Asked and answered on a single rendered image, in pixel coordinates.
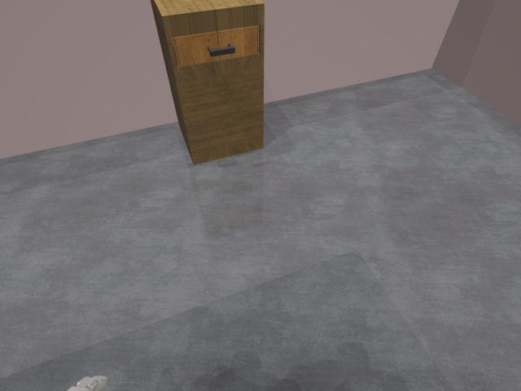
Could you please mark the drawer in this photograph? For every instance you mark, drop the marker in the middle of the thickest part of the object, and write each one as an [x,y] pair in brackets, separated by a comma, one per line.
[193,49]

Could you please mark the handle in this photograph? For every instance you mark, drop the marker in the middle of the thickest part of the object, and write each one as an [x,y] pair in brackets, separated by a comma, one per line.
[221,51]

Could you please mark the cabinet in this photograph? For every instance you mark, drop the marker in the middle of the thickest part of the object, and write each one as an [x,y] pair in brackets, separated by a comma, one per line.
[220,103]

